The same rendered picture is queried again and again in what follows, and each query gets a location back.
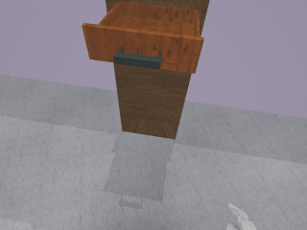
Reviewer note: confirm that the right robot hand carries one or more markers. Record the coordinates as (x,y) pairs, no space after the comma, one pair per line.
(241,217)

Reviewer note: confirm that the handle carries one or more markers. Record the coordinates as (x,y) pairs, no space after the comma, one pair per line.
(137,60)

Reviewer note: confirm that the cabinet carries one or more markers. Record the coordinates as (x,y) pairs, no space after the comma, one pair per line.
(151,100)

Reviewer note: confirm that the drawer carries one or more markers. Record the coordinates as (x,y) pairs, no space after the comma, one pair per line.
(146,30)

